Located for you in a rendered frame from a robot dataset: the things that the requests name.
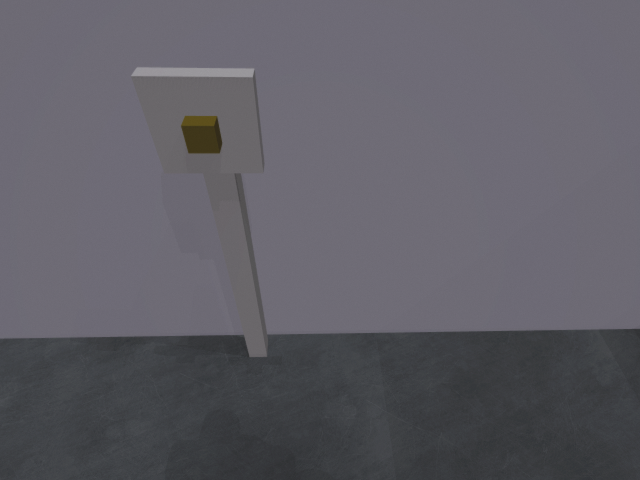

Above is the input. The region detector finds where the button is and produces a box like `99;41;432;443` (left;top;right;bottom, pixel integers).
181;116;222;153

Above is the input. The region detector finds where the panel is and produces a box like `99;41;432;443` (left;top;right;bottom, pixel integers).
131;67;268;357

